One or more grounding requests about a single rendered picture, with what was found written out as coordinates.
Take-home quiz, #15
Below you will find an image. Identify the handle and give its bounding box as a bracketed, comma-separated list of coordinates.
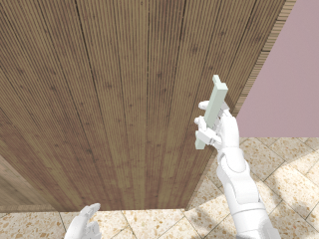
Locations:
[195, 75, 228, 149]

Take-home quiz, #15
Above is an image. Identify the left robot hand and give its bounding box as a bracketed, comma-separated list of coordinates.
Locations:
[64, 203, 102, 239]

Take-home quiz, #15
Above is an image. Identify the right robot forearm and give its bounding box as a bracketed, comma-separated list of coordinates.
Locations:
[216, 146, 281, 239]

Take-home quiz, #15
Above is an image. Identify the wardrobe door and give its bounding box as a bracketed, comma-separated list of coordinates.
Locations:
[0, 155, 50, 206]
[0, 0, 285, 212]

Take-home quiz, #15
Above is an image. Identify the right robot hand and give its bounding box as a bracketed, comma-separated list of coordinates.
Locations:
[194, 101, 240, 153]

